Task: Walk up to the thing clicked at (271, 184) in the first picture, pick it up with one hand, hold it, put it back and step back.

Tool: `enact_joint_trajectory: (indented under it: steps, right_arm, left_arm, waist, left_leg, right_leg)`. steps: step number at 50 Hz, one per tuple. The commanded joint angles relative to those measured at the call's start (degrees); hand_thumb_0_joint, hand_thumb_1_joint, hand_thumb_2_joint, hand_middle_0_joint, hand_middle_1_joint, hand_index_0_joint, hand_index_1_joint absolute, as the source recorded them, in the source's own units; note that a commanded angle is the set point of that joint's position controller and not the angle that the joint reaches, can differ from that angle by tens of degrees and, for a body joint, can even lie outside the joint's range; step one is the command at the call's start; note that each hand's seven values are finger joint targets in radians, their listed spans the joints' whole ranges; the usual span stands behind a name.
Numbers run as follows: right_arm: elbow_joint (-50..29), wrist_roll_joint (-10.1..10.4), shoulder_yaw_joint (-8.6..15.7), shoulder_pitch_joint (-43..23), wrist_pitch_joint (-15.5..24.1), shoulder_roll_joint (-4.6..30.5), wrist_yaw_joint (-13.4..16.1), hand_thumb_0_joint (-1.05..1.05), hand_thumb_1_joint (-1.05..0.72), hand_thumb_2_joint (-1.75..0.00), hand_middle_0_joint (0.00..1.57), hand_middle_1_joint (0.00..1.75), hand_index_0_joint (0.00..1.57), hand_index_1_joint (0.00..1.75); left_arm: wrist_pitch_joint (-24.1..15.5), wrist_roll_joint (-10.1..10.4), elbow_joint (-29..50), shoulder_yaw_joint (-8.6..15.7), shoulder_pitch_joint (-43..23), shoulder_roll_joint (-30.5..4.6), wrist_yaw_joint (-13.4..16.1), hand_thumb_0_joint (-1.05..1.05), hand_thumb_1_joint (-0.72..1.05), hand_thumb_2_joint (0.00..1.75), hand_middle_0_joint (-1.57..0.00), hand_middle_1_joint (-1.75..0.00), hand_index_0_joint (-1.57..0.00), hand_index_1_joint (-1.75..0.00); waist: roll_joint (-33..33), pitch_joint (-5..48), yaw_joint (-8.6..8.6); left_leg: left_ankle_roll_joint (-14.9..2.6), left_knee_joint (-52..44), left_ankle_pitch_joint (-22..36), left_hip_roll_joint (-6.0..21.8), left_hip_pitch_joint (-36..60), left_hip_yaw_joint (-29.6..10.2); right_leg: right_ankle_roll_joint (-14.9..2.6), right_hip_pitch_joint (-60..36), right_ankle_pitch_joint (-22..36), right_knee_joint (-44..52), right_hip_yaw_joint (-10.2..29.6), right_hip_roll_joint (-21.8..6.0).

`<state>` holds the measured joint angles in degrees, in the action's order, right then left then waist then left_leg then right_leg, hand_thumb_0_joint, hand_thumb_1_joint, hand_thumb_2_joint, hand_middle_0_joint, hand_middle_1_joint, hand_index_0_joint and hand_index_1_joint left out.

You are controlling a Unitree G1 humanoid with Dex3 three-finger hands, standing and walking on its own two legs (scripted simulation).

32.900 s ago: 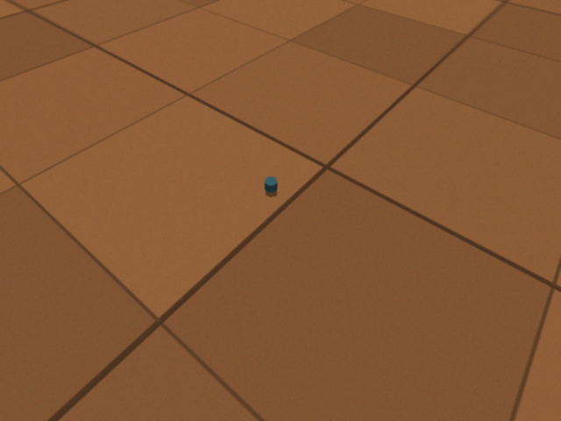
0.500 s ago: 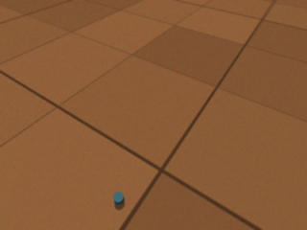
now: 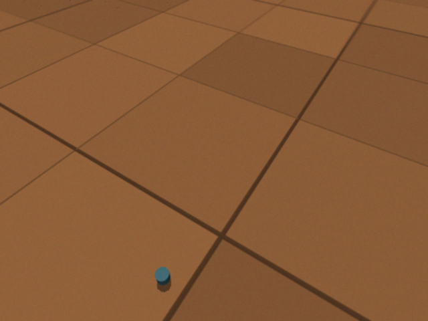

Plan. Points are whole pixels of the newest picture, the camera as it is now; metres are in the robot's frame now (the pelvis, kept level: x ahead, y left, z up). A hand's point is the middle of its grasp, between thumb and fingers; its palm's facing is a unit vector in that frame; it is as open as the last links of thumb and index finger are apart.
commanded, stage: stand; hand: left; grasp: from above
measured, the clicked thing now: (162, 275) +0.44 +0.23 -0.75
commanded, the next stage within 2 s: step back in 1.26 s
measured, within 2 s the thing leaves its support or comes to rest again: neither
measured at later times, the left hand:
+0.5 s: hand out of the picture +0.08 +0.24 -0.16, palm faces +0.02 -0.94 -0.33, open 7.4 cm
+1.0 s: hand out of the picture +0.08 +0.23 -0.15, palm faces +0.00 -0.94 -0.34, open 7.4 cm
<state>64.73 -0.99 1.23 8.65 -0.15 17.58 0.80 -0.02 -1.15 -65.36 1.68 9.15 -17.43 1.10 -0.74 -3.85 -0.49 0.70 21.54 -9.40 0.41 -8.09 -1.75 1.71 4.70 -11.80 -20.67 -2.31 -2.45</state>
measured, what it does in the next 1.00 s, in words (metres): stands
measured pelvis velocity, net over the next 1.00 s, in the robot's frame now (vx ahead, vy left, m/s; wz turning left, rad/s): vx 0.01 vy -0.02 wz -0.01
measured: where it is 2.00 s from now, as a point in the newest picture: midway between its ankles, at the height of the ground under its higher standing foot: outside the picture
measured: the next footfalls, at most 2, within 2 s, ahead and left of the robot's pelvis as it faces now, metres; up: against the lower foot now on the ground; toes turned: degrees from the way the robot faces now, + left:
right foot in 1.96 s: -0.07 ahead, -0.09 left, +0.00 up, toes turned -1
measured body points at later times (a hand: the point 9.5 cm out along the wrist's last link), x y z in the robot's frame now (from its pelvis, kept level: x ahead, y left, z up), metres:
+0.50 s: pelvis +0.01 -0.01 +0.00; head +0.02 -0.01 +0.45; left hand +0.08 +0.28 -0.13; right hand +0.09 -0.30 -0.14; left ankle +0.03 +0.13 -0.75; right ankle +0.00 -0.14 -0.75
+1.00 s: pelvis +0.01 -0.02 +0.00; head +0.02 -0.02 +0.45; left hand +0.08 +0.28 -0.13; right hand +0.08 -0.31 -0.14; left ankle +0.03 +0.13 -0.75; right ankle +0.00 -0.14 -0.75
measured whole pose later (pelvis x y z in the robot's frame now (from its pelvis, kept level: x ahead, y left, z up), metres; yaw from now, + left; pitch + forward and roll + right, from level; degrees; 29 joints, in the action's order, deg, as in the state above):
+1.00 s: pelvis +0.01 -0.02 +0.00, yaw +0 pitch -3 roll +0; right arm 65.4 -0.7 0.3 6.5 0.3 18.8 0.4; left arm -0.4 -0.6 -65.1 1.2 6.9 -18.7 0.3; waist -0.8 -3.2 -0.3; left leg 2.1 18.8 -9.1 1.7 -6.7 -1.7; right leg 0.5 4.0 -12.0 -19.1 -2.3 -1.2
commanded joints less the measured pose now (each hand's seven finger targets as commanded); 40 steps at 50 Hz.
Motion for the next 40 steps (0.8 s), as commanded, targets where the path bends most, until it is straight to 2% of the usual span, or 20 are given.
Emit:
enact_joint_trajectory:
  steps: [1, 4, 8, 17, 18, 19, 20, 24, 25, 27, 32, 39, 40]
  right_arm:
    - [-3.2, -0.1, 1.9, -2.5, 1.2, 10.9, 0.5, 0.0, -0.9, -0.9, 0.2, 0.3, 0.2, 0.3]
    - [-2.9, -0.1, 1.9, -2.3, 1.2, 11.5, 0.4, 0.0, -0.9, -0.9, 0.2, 0.3, 0.2, 0.3]
    - [-2.9, -0.1, 1.7, -2.8, 1.4, 11.3, 0.4, 0.0, -0.9, -0.9, 0.2, 0.3, 0.2, 0.3]
    - [-2.4, 0.0, 1.5, -3.4, 1.5, 11.6, 0.6, 0.0, -0.9, -0.9, 0.2, 0.3, 0.2, 0.3]
    - [-2.3, 0.1, 1.4, -2.9, 1.5, 11.5, 0.6, 0.0, -0.9, -0.9, 0.2, 0.3, 0.2, 0.3]
    - [-2.4, 0.0, 1.4, -3.1, 1.4, 11.4, 0.5, 0.0, -0.9, -0.9, 0.2, 0.3, 0.2, 0.3]
    - [-2.3, 0.1, 1.4, -3.3, 1.4, 11.7, 0.5, 0.0, -0.9, -0.9, 0.2, 0.3, 0.2, 0.3]
    - [-2.5, 0.0, 1.6, -4.3, 1.5, 12.1, 0.4, 0.0, -0.9, -0.9, 0.2, 0.3, 0.2, 0.3]
    - [-2.5, 0.2, 1.5, -3.9, 1.5, 12.1, 0.4, 0.0, -0.9, -0.9, 0.2, 0.3, 0.2, 0.3]
    - [-2.7, 0.1, 1.6, -4.7, 1.6, 12.3, 0.3, 0.0, -0.9, -0.9, 0.2, 0.3, 0.2, 0.3]
    - [-2.6, 0.1, 1.5, -4.5, 1.6, 12.2, 0.2, 0.0, -0.9, -0.9, 0.2, 0.3, 0.2, 0.3]
    - [-2.7, 0.2, 1.4, -4.6, 1.6, 12.4, 0.2, 0.0, -0.9, -0.9, 0.2, 0.3, 0.2, 0.3]
    - [-2.6, 0.2, 1.3, -4.4, 1.6, 12.4, 0.2, 0.0, -0.9, -0.9, 0.2, 0.3, 0.2, 0.3]
  left_arm:
    - [-1.3, 0.0, 3.1, 2.0, -2.2, -11.1, 0.6, 0.0, 0.9, 0.9, -0.2, -0.3, -0.2, -0.3]
    - [-1.2, -0.1, 2.9, 1.9, -2.0, -11.2, 0.5, 0.0, 0.9, 0.9, -0.2, -0.3, -0.2, -0.3]
    - [-1.5, 0.1, 3.1, 2.1, -2.6, -11.5, 0.5, 0.0, 0.9, 0.9, -0.2, -0.3, -0.2, -0.3]
    - [-1.3, 0.2, 3.1, 2.0, -3.1, -11.3, 0.4, 0.0, 0.9, 0.9, -0.2, -0.3, -0.2, -0.3]
    - [-1.3, 0.2, 2.8, 2.0, -3.3, -11.6, 0.4, 0.0, 0.9, 0.9, -0.2, -0.3, -0.2, -0.3]
    - [-1.4, 0.2, 3.1, 2.0, -3.4, -11.8, 0.4, 0.0, 0.9, 0.9, -0.2, -0.3, -0.2, -0.3]
    - [-1.3, 0.2, 2.9, 2.0, -3.4, -11.8, 0.3, 0.0, 0.9, 0.9, -0.2, -0.3, -0.2, -0.3]
    - [-1.4, 0.1, 3.3, 1.9, -3.8, -11.8, 0.3, 0.0, 0.9, 0.9, -0.2, -0.3, -0.2, -0.3]
    - [-1.4, 0.2, 3.3, 1.9, -4.2, -12.0, 0.3, 0.0, 0.9, 0.9, -0.2, -0.3, -0.2, -0.3]
    - [-1.5, 0.2, 3.3, 1.9, -4.0, -12.0, 0.2, 0.0, 0.9, 0.9, -0.2, -0.3, -0.2, -0.3]
    - [-1.6, 0.1, 3.6, 1.9, -4.4, -12.4, 0.1, 0.0, 0.9, 0.9, -0.2, -0.3, -0.2, -0.3]
    - [-1.7, 0.4, 3.7, 2.0, -4.5, -12.9, 0.1, 0.0, 0.9, 0.9, -0.2, -0.3, -0.2, -0.3]
    - [-1.6, 0.4, 3.7, 2.0, -4.6, -13.1, 0.0, 0.0, 0.9, 0.9, -0.2, -0.3, -0.2, -0.3]
  waist:
    - [1.1, 1.6, 0.26]
    - [0.2, 1.2, 0.29]
    - [1.1, 3.5, 0.15]
    - [0.8, 4.5, 0.08]
    - [1.3, 3.5, 0.43]
    - [1.6, 3.6, 0.37]
    - [1.4, 3.1, 0.36]
    - [0.5, 3.5, 0.18]
    - [0.5, 3.0, 0.55]
    - [0.2, 4.3, 0.26]
    - [0.8, 3.5, 0.46]
    - [0.9, 5.5, 0.42]
    - [1.0, 5.3, 0.52]
  left_leg:
    - [-2.11, -4.4, 1.4, 5.2, -0.8, -5.0]
    - [-1.9, -4.7, 0.6, 5.1, -0.9, -5.0]
    - [-1.99, -4.0, 6.8, 5.5, 0.9, -4.8]
    - [-1.74, -3.8, 11.2, 6.1, 2.2, -4.2]
    - [-1.7, -4.3, 9.3, 6.0, 1.3, -4.3]
    - [-1.69, -4.3, 10.0, 6.0, 1.3, -4.3]
    - [-1.59, -4.6, 7.5, 5.9, 1.1, -4.1]
    - [-1.42, -4.5, 9.2, 6.2, 1.6, -4.3]
    - [-1.42, -4.8, 6.9, 6.0, 0.8, -4.1]
    - [-1.75, -4.2, 9.1, 6.3, 2.1, -4.1]
    - [-1.19, -4.9, 7.9, 6.2, 1.8, -4.1]
    - [-1.57, -4.3, 11.1, 6.5, 3.0, -3.8]
    - [-1.46, -4.4, 10.6, 6.6, 2.9, -3.7]
  right_leg:
    - [-1.89, 1.4, 0.4, 5.3, 4.9, -4.8]
    - [-1.88, 1.7, -0.4, 5.7, 4.9, -4.7]
    - [-1.83, 0.2, 5.3, 4.9, 4.7, -5.0]
    - [-1.78, -0.6, 9.0, 4.2, 4.1, -5.0]
    - [-1.7, -0.4, 7.5, 4.8, 4.3, -4.9]
    - [-1.68, -0.6, 8.6, 4.7, 4.2, -5.0]
    - [-1.69, 0.1, 6.2, 5.1, 4.4, -4.9]
    - [-1.95, 0.3, 6.9, 5.2, 4.4, -5.0]
    - [-1.9, 0.2, 5.4, 5.4, 4.5, -5.0]
    - [-1.97, -0.4, 7.5, 5.1, 4.5, -5.1]
    - [-2.13, 0.7, 5.8, 5.4, 4.6, -4.9]
    - [-2.23, -0.9, 10.6, 4.6, 4.9, -5.3]
    - [-2.3, -0.7, 9.7, 4.4, 4.6, -5.2]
